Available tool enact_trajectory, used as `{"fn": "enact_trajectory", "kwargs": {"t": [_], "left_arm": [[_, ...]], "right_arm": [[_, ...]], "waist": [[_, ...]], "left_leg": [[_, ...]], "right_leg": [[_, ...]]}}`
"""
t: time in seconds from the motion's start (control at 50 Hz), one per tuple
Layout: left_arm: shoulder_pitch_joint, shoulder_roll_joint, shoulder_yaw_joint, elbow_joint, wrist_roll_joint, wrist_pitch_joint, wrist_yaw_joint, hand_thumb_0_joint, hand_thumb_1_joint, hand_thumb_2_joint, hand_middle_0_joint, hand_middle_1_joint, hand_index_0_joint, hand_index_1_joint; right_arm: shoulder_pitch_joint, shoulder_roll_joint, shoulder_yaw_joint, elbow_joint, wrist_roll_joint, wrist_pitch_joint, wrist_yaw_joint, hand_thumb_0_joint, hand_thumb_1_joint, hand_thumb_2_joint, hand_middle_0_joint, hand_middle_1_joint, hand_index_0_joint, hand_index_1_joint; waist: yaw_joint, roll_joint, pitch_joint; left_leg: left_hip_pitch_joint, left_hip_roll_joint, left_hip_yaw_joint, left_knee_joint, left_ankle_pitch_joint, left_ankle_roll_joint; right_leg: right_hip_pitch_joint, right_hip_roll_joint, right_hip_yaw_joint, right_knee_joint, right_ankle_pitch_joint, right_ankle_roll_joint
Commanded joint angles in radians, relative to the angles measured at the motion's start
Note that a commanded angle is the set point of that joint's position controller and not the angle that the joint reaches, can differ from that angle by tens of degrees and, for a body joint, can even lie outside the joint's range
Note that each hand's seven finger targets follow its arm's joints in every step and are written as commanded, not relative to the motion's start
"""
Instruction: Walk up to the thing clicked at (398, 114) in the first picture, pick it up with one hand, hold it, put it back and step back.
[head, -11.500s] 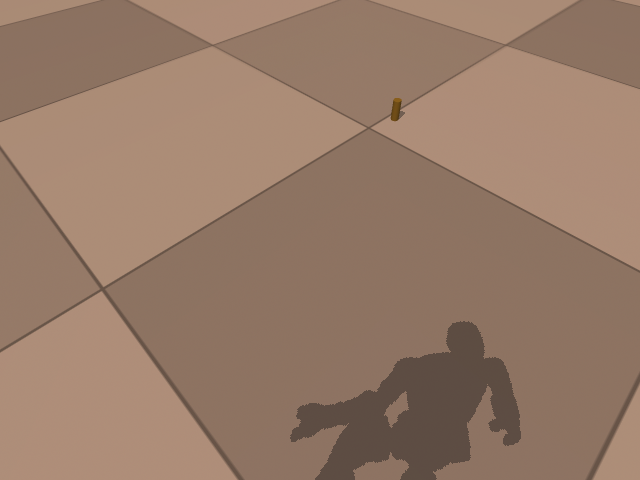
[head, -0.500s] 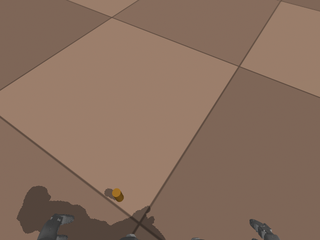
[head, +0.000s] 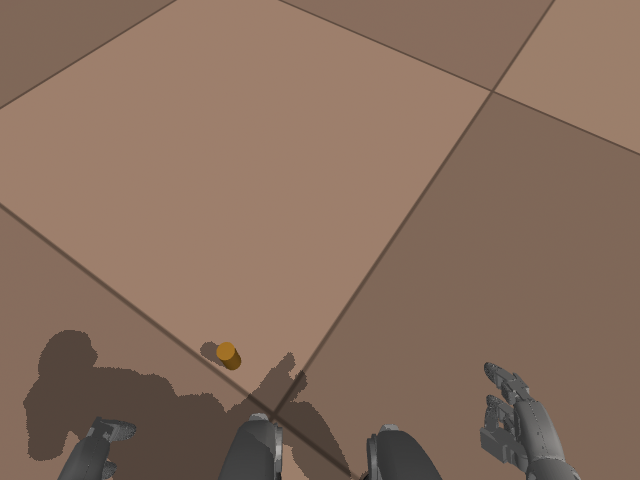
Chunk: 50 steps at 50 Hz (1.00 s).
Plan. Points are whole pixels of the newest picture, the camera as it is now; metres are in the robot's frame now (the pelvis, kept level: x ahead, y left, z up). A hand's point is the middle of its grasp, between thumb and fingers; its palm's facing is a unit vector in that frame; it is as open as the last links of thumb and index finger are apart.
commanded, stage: rise first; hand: left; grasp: from above
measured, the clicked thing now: (229, 356) +0.40 +0.23 -0.61
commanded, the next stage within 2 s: approach in 1.88 s
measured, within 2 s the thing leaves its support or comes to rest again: neither
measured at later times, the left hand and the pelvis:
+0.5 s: hand (167, 409) +0.24 +0.28 -0.32, palm faces -0.44 -0.43 -0.79, open 13.8 cm; pelvis -0.06 -0.01 -0.17, yaw -2 degrees
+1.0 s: hand (185, 380) +0.31 +0.29 -0.42, palm faces -0.46 -0.15 -0.87, open 14.0 cm; pelvis -0.09 +0.00 -0.27, yaw -6 degrees
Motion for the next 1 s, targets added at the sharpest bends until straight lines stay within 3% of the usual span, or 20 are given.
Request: {"fn": "enact_trajectory", "kwargs": {"t": [0.0,0.06,0.1,0.18,0.32,0.34,0.36,0.38,0.42,0.46,0.5,0.56,0.64,0.66,0.7,0.78,0.82,0.84,0.88,0.98], "left_arm": [[0.006,0.18,0.071,-0.16,0.034,-0.027,0.036,0.0,-0.527,0.931,-0.066,-1.097,-0.08,-1.082],[-0.107,0.19,0.055,-0.09,0.083,-0.066,0.039,0.0,-0.528,0.937,-0.062,-1.097,-0.074,-1.083],[-0.165,0.215,0.061,-0.052,0.127,-0.105,0.044,0.0,-0.515,0.939,-0.054,-1.09,-0.066,-1.076],[-0.276,0.229,0.031,0.009,0.219,-0.196,0.07,0.0,-0.482,0.936,-0.055,-1.098,-0.073,-1.079],[-0.479,0.364,0.082,0.156,0.37,-0.285,0.143,0.0,-0.513,0.978,-0.06,-1.091,-0.067,-1.085],[-0.516,0.35,0.066,0.199,0.39,-0.289,0.148,0.0,-0.52,0.986,-0.055,-1.097,-0.061,-1.092],[-0.548,0.367,0.072,0.213,0.408,-0.296,0.154,0.0,-0.528,1.0,-0.057,-1.086,-0.059,-1.085],[-0.567,0.386,0.087,0.236,0.419,-0.302,0.159,0.0,-0.507,0.994,-0.051,-1.085,-0.056,-1.082],[-0.677,0.43,0.09,0.235,0.452,-0.317,0.165,0.0,-0.507,0.996,-0.063,-1.068,-0.063,-1.069],[-0.726,0.434,0.078,0.288,0.482,-0.324,0.169,0.0,-0.505,1.0,-0.062,-1.065,-0.064,-1.064],[-0.801,0.482,0.095,0.315,0.502,-0.34,0.175,0.0,-0.518,1.007,-0.055,-1.076,-0.059,-1.074],[-0.854,0.503,0.096,0.357,0.543,-0.357,0.177,0.0,-0.535,1.028,-0.052,-1.06,-0.049,-1.065],[-0.94,0.536,0.089,0.415,0.589,-0.384,0.181,0.0,-0.537,1.026,-0.046,-1.069,-0.048,-1.068],[-0.899,0.545,0.105,0.477,0.599,-0.385,0.186,0.0,-0.528,1.017,-0.047,-1.067,-0.053,-1.062],[-0.981,0.563,0.092,0.437,0.627,-0.407,0.2,0.0,-0.536,1.022,-0.05,-1.055,-0.054,-1.052],[-1.064,0.562,0.071,0.461,0.676,-0.432,0.227,0.0,-0.54,1.021,-0.056,-1.029,-0.06,-1.025],[-1.066,0.583,0.083,0.499,0.701,-0.438,0.248,0.0,-0.541,1.018,-0.059,-1.019,-0.062,-1.015],[-1.077,0.571,0.069,0.525,0.713,-0.44,0.256,0.0,-0.549,1.029,-0.06,-1.006,-0.058,-1.008],[-1.103,0.588,0.077,0.523,0.736,-0.445,0.276,0.0,-0.545,1.018,-0.061,-1.008,-0.062,-1.006],[-1.143,0.592,0.063,0.594,0.789,-0.439,0.308,0.0,-0.553,1.026,-0.063,-0.984,-0.058,-0.989]], "right_arm": [[0.003,-0.15,-0.064,-0.123,0.003,-0.059,-0.006,0.0,-0.896,-0.9,0.2,0.3,0.2,0.3],[-0.021,-0.159,-0.061,-0.108,0.003,-0.072,-0.003,0.0,-0.893,-0.899,0.2,0.3,0.199,0.3],[-0.03,-0.172,-0.068,-0.091,-0.001,-0.085,0.002,0.0,-0.879,-0.896,0.2,0.3,0.199,0.3],[-0.04,-0.183,-0.071,-0.055,-0.002,-0.104,0.017,0.0,-0.864,-0.891,0.2,0.3,0.2,0.3],[-0.042,-0.217,-0.085,0.018,-0.002,-0.094,0.029,0.0,-0.87,-0.896,0.2,0.3,0.2,0.3],[-0.034,-0.215,-0.084,0.024,-0.003,-0.087,0.032,0.0,-0.867,-0.895,0.2,0.3,0.2,0.3],[-0.031,-0.217,-0.086,0.038,-0.005,-0.083,0.036,0.0,-0.866,-0.895,0.2,0.3,0.2,0.3],[-0.033,-0.219,-0.091,0.046,-0.008,-0.078,0.038,0.0,-0.853,-0.891,0.2,0.3,0.2,0.3],[-0.019,-0.22,-0.094,0.058,-0.013,-0.069,0.04,0.0,-0.856,-0.893,0.2,0.3,0.2,0.3],[-0.006,-0.219,-0.097,0.074,-0.015,-0.059,0.043,0.0,-0.855,-0.892,0.2,0.3,0.2,0.3],[0.005,-0.219,-0.099,0.08,-0.02,-0.049,0.045,0.0,-0.86,-0.894,0.199,0.3,0.2,0.3],[0.028,-0.219,-0.103,0.1,-0.024,-0.028,0.049,0.0,-0.859,-0.895,0.199,0.3,0.2,0.3],[0.037,-0.223,-0.104,0.12,-0.03,-0.007,0.05,0.0,-0.866,-0.897,0.199,0.3,0.2,0.3],[0.057,-0.221,-0.099,0.145,-0.034,0.002,0.052,0.0,-0.867,-0.896,0.199,0.3,0.2,0.3],[0.046,-0.223,-0.098,0.132,-0.036,0.013,0.055,0.0,-0.876,-0.898,0.199,0.3,0.2,0.3],[0.06,-0.235,-0.094,0.146,-0.044,0.035,0.062,0.0,-0.891,-0.901,0.2,0.3,0.2,0.3],[0.062,-0.236,-0.089,0.155,-0.049,0.045,0.065,0.0,-0.896,-0.902,0.2,0.3,0.2,0.3],[0.078,-0.232,-0.088,0.174,-0.054,0.053,0.067,0.0,-0.895,-0.902,0.199,0.3,0.2,0.299],[0.078,-0.239,-0.086,0.165,-0.06,0.059,0.071,0.0,-0.9,-0.903,0.199,0.299,0.2,0.299],[0.081,-0.251,-0.078,0.182,-0.074,0.073,0.081,0.0,-0.899,-0.902,0.2,0.3,0.2,0.3]], "waist": [[-0.005,0.063,-0.273],[-0.028,0.061,-0.234],[-0.018,0.093,-0.247],[-0.019,0.106,-0.358],[0.012,0.138,-0.503],[0.002,0.109,-0.513],[0.012,0.102,-0.533],[0.023,0.101,-0.555],[0.023,0.104,-0.603],[0.013,0.067,-0.604],[0.013,0.047,-0.619],[0.017,0.032,-0.661],[0.004,0.065,-0.611],[0.011,0.047,-0.58],[0.003,0.07,-0.594],[-0.023,0.127,-0.577],[-0.012,0.14,-0.565],[-0.028,0.128,-0.559],[-0.021,0.146,-0.585],[-0.04,0.187,-0.557]], "left_leg": [[0.203,-0.024,0.009,-0.09,0.324,0.025],[0.101,-0.019,-0.012,-0.04,0.217,0.021],[0.06,-0.016,-0.024,-0.003,0.155,0.014],[-0.021,-0.021,-0.022,0.119,0.17,0.014],[-0.147,-0.018,-0.03,0.285,0.178,0.009],[-0.195,-0.021,-0.023,0.321,0.172,0.015],[-0.221,-0.022,-0.017,0.346,0.164,0.016],[-0.239,-0.023,-0.01,0.371,0.157,0.018],[-0.291,-0.027,0.011,0.427,0.137,0.023],[-0.364,-0.027,0.02,0.474,0.092,0.031],[-0.435,-0.029,0.029,0.512,0.053,0.036],[-0.473,-0.027,0.033,0.56,0.06,0.04],[-0.531,-0.025,0.027,0.592,-0.01,0.038],[-0.555,-0.024,0.021,0.592,-0.04,0.041],[-0.577,-0.025,0.021,0.613,-0.059,0.04],[-0.551,-0.019,-0.003,0.633,-0.059,0.034],[-0.561,-0.019,-0.006,0.645,-0.06,0.031],[-0.58,-0.021,-0.003,0.657,-0.072,0.032],[-0.568,-0.022,-0.003,0.672,-0.047,0.031],[-0.569,-0.02,-0.023,0.687,-0.054,0.025]], "right_leg": [[0.032,0.027,-0.021,-0.089,0.312,-0.04],[-0.103,0.027,-0.023,-0.009,0.212,-0.046],[-0.195,0.024,-0.021,0.054,0.153,-0.05],[-0.316,0.025,-0.018,0.186,0.168,-0.052],[-0.507,0.033,-0.028,0.363,0.158,-0.058],[-0.518,0.036,-0.029,0.375,0.159,-0.056],[-0.529,0.038,-0.03,0.392,0.152,-0.057],[-0.542,0.04,-0.029,0.406,0.146,-0.057],[-0.541,0.043,-0.024,0.423,0.137,-0.054],[-0.554,0.048,-0.023,0.437,0.11,-0.051],[-0.547,0.05,-0.017,0.449,0.075,-0.047],[-0.552,0.053,-0.02,0.478,0.079,-0.047],[-0.64,0.06,-0.038,0.525,0.004,-0.054],[-0.665,0.064,-0.047,0.534,-0.032,-0.056],[-0.691,0.064,-0.049,0.556,-0.051,-0.059],[-0.798,0.065,-0.079,0.62,-0.031,-0.065],[-0.813,0.065,-0.085,0.642,-0.027,-0.068],[-0.822,0.067,-0.086,0.641,-0.041,-0.068],[-0.829,0.066,-0.092,0.658,-0.02,-0.068],[-0.897,0.062,-0.112,0.714,-0.012,-0.069]]}}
